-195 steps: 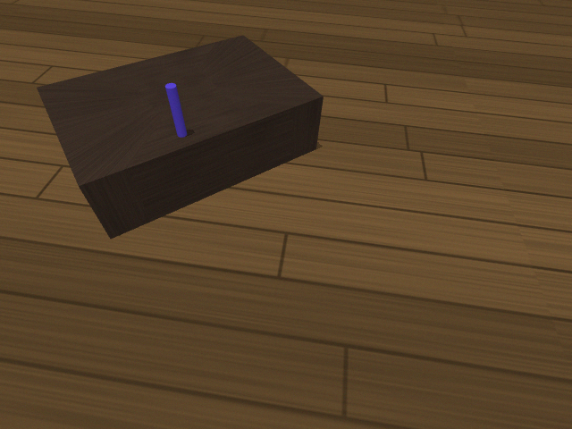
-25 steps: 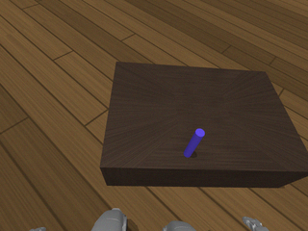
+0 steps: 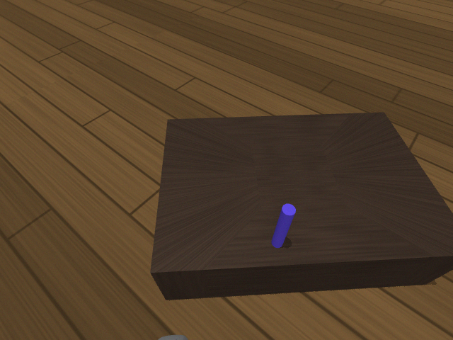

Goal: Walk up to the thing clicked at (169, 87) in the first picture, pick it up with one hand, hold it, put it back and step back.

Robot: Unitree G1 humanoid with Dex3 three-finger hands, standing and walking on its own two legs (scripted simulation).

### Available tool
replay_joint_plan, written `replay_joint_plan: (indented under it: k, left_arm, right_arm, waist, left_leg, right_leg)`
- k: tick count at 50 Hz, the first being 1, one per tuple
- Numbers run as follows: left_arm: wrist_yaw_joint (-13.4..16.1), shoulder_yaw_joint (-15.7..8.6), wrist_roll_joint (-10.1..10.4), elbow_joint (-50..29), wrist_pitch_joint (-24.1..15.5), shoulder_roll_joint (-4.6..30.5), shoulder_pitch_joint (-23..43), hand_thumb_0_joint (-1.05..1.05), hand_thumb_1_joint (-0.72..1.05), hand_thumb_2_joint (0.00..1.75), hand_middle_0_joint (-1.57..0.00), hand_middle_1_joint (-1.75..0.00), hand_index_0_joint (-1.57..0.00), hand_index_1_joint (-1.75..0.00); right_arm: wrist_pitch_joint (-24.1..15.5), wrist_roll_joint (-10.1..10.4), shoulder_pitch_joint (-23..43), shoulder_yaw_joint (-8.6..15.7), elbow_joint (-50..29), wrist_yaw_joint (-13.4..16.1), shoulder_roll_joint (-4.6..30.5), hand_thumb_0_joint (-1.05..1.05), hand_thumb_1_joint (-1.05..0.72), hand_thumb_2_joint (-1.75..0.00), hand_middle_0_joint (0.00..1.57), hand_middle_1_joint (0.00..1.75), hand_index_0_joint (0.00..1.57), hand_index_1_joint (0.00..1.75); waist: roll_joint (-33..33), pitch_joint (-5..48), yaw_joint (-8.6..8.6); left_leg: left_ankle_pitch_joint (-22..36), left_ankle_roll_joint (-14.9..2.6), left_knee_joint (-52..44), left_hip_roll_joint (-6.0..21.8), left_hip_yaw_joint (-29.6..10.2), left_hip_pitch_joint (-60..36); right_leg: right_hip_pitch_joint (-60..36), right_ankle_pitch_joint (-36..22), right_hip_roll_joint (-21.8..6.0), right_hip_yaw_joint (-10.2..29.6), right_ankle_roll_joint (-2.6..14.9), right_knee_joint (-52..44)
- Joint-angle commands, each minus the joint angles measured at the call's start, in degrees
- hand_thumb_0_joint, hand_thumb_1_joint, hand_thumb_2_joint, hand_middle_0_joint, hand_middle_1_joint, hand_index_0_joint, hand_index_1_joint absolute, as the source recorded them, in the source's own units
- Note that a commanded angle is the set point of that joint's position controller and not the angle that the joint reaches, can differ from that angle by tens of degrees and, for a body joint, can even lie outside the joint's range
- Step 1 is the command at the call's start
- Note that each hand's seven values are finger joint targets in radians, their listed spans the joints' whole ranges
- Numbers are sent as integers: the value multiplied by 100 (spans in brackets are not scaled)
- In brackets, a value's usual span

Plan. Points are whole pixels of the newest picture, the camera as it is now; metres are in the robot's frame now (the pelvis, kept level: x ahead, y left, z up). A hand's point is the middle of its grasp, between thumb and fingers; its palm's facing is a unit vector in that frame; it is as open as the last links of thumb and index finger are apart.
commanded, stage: walk up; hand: right
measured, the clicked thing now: (282, 227) +0.48 -0.18 -0.33
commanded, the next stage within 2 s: stand in 1.18 s
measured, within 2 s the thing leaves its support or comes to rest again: neither
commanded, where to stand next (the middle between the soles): +0.08 +0.02 m, yaw +1 degrees
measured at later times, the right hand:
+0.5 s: hand out of the picture +0.11 -0.24 -0.14, palm faces +0.00 +0.94 -0.33, open 7.4 cm
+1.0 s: hand out of the picture +0.12 -0.24 -0.14, palm faces -0.02 +0.95 -0.31, open 7.4 cm
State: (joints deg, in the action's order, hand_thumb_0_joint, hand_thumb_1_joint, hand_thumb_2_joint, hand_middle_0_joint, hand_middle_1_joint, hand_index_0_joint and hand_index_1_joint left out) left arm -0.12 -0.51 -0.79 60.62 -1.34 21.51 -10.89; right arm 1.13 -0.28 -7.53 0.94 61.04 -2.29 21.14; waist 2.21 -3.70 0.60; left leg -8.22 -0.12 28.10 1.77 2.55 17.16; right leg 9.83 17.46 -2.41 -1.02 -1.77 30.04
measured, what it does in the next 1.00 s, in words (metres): stands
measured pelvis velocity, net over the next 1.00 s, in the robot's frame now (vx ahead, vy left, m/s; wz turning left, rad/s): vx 0.03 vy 0.01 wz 0.01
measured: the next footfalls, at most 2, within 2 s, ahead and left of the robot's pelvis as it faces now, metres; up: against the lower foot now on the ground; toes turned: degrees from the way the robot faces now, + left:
none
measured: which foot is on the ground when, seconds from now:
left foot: down 0.00-1.00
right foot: down 0.00-1.00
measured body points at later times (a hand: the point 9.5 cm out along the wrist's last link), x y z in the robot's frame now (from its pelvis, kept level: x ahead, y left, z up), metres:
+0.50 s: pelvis +0.02 +0.01 +0.01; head +0.04 +0.01 +0.46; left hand +0.12 +0.31 -0.12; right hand +0.11 -0.29 -0.12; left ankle +0.08 +0.12 -0.73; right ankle -0.01 -0.14 -0.73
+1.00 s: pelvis +0.03 +0.01 +0.01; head +0.03 +0.01 +0.46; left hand +0.09 +0.32 -0.12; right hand +0.12 -0.29 -0.12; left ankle +0.08 +0.12 -0.73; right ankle -0.01 -0.14 -0.73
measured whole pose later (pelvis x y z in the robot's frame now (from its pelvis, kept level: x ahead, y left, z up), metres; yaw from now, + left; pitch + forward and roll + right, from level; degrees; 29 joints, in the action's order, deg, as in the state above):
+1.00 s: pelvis +0.03 +0.01 +0.01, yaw +1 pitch -2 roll +0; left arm 0.1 -0.3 -1.0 65.3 -0.5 20.4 -6.9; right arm 0.9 -0.4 -3.7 1.4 65.6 -1.6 19.6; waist 0.3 -2.9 0.4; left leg -6.0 -0.7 19.7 0.5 2.5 11.7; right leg 3.1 13.8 -3.4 -1.6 -2.7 19.1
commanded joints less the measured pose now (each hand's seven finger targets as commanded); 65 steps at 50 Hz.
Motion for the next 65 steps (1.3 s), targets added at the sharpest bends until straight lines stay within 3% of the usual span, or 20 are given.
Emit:
replay_joint_plan:
  k: [1, 6, 8, 20, 30, 37, 42, 49, 54, 58, 60, 65]
  left_arm:
    - [68, -232, 53, -333, -180, 1307, 400, 0, 90, 90, -20, -30, -20, -30]
    - [95, -233, 98, -216, -130, 1274, 480, 0, 90, 90, -20, -30, -20, -30]
    - [107, -222, 97, -184, -108, 1287, 550, 0, 90, 90, -20, -30, -20, -30]
    - [67, -161, 45, 28, -54, 1164, 873, 0, 90, 90, -20, -30, -20, -30]
    - [84, -165, 16, 94, -101, 1191, 841, 0, 90, 90, -20, -30, -20, -30]
    - [80, -155, -4, 119, -76, 1169, 716, 0, 90, 90, -20, -30, -20, -30]
    - [94, -179, -17, 145, -84, 1171, 628, 0, 90, 90, -20, -30, -20, -30]
    - [93, -198, -19, 118, -54, 1140, 606, 0, 90, 90, -20, -30, -20, -30]
    - [98, -219, -25, 97, -63, 1189, 601, 0, 90, 90, -20, -30, -20, -30]
    - [99, -218, -35, 83, -57, 1162, 644, 0, 90, 90, -20, -30, -20, -30]
    - [64, -194, 8, 115, -23, 1062, 588, 0, 90, 90, -20, -30, -20, -30]
    - [56, -202, 11, 56, -55, 1095, 563, 0, 90, 90, -20, -30, -20, -30]
  right_arm:
    - [-232, -11, 384, 220, -305, 99, 1135, 0, -90, -90, 20, 30, 20, 30]
    - [-264, 3, 367, 209, -121, 144, 1137, 0, -90, -90, 20, 30, 20, 30]
    - [-254, 0, 413, 218, -90, 158, 1153, 0, -90, -90, 20, 30, 20, 30]
    - [-222, -26, 595, 254, 43, 170, 1150, 0, -90, -90, 20, 30, 20, 30]
    - [-193, -16, 689, 263, 28, 161, 1091, 0, -90, -90, 20, 30, 20, 30]
    - [-161, -22, 744, 288, 13, 165, 1150, 0, -90, -90, 20, 30, 20, 30]
    - [-167, -14, 738, 277, 46, 159, 1086, 0, -90, -90, 20, 30, 20, 30]
    - [-169, -23, 714, 281, 56, 171, 1100, 0, -90, -90, 20, 30, 20, 30]
    - [-170, -29, 668, 271, 57, 171, 1071, 0, -90, -90, 20, 30, 20, 30]
    - [-159, -35, 686, 277, 46, 169, 1077, 0, -90, -90, 20, 30, 20, 30]
    - [-224, -7, 586, 229, 113, 201, 1070, 0, -90, -90, 20, 30, 20, 30]
    - [-280, -13, 598, 222, 140, 213, 1074, 0, -90, -90, 20, 30, 20, 30]
  waist:
    - [-394, 377, -41]
    - [-259, 755, 15]
    - [-194, 741, 11]
    - [80, 546, -78]
    - [-247, 678, -108]
    - [-163, 536, -106]
    - [-239, 617, -74]
    - [-109, 566, -72]
    - [-144, 581, -68]
    - [-155, 441, -83]
    - [-370, 342, -135]
    - [-305, 560, -112]
  left_leg:
    - [-303, -140, -688, 472, -797, -673]
    - [1068, -201, -635, 587, -732, -847]
    - [1220, -203, -634, 585, -700, -892]
    - [78, -136, -1193, 639, -852, -787]
    - [745, -109, -937, 542, -630, -1288]
    - [34, -120, -1163, 559, -746, -1188]
    - [510, -133, -1085, 569, -719, -1249]
    - [239, -138, -1210, 593, -803, -1063]
    - [464, -111, -1098, 539, -722, -1166]
    - [117, -107, -1207, 547, -802, -1029]
    - [-50, -84, -1291, 588, -794, -1098]
    - [675, -74, -1114, 617, -720, -1285]
  right_leg:
    - [360, -327, -561, 661, 398, -1064]
    - [-251, -1281, -514, 446, 342, -948]
    - [-286, -1426, -526, 403, 325, -986]
    - [-242, -763, -458, 336, 308, -1255]
    - [-77, -1162, -560, 368, 238, -1450]
    - [-25, -783, -514, 293, 246, -1469]
    - [-133, -971, -516, 272, 235, -1489]
    - [-248, -862, -495, 229, 252, -1474]
    - [-208, -994, -555, 296, 256, -1496]
    - [-158, -768, -509, 266, 260, -1527]
    - [29, -343, -563, 355, 262, -1608]
    - [-144, -811, -610, 403, 239, -1610]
